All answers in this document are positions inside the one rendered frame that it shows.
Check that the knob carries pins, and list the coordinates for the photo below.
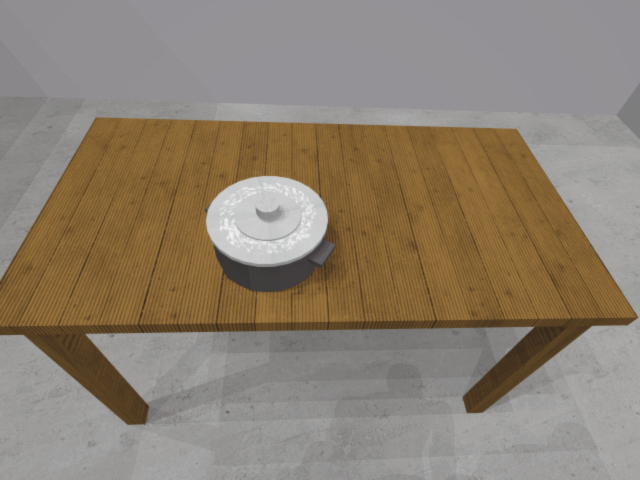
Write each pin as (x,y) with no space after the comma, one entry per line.
(267,207)

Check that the table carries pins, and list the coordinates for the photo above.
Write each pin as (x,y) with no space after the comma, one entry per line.
(434,227)

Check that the pot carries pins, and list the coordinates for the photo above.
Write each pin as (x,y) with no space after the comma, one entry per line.
(278,278)

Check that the lid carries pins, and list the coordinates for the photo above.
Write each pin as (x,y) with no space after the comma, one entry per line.
(237,232)

